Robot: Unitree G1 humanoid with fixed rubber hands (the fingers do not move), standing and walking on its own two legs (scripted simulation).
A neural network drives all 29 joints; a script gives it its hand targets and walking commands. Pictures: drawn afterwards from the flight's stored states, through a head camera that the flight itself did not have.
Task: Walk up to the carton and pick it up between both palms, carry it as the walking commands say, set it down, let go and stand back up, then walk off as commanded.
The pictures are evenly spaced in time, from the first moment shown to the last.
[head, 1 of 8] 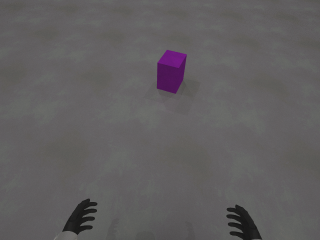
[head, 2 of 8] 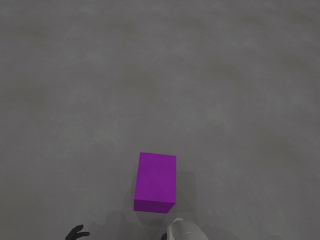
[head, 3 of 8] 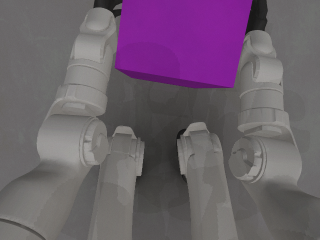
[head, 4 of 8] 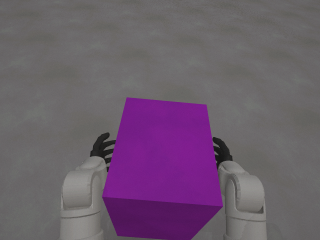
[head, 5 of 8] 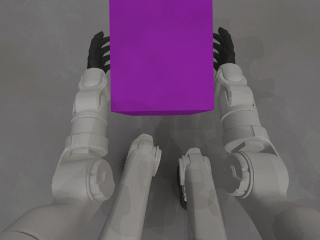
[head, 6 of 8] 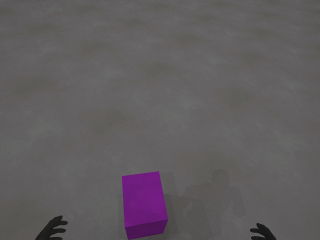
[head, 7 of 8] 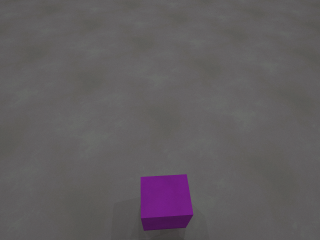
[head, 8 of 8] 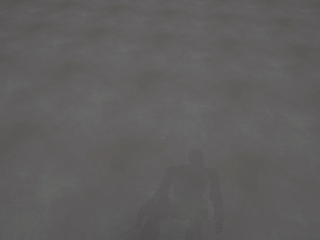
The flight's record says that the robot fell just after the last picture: no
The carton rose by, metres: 0.65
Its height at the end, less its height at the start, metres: +0.00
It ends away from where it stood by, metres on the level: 0.63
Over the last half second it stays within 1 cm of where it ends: yes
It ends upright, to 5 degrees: yes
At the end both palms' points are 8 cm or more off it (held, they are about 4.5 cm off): yes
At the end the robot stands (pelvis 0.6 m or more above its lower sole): yes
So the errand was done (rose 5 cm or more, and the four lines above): yes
